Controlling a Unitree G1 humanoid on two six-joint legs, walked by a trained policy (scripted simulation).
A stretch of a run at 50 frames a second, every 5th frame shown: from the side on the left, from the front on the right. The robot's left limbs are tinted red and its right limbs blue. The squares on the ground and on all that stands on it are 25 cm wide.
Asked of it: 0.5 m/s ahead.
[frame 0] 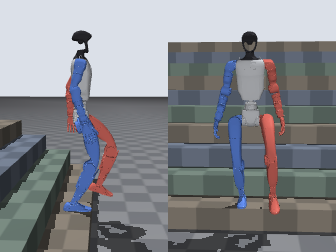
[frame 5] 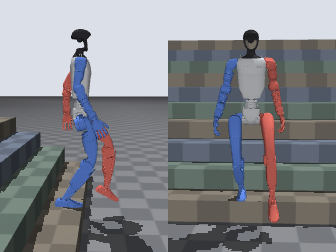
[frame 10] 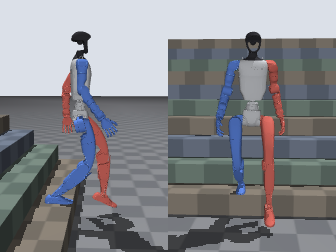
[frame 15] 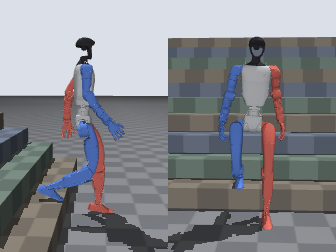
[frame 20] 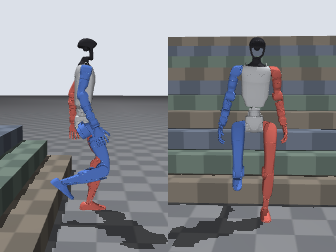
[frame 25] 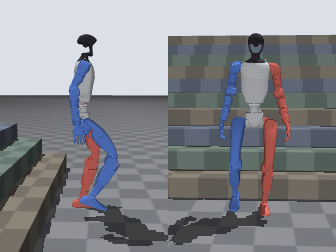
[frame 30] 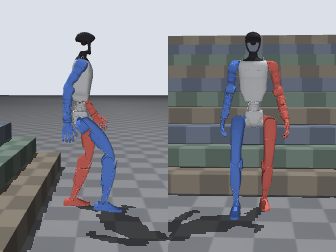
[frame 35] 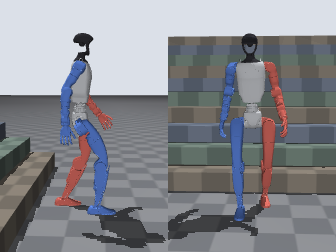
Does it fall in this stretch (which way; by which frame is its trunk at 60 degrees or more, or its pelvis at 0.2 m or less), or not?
no
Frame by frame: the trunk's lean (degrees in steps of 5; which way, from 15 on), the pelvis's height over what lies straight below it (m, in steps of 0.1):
0: 0, 0.8
5: 0, 0.7
10: 0, 0.9
15: 5, 0.8
20: 5, 0.8
25: 5, 0.8
30: 5, 0.8
35: 5, 0.8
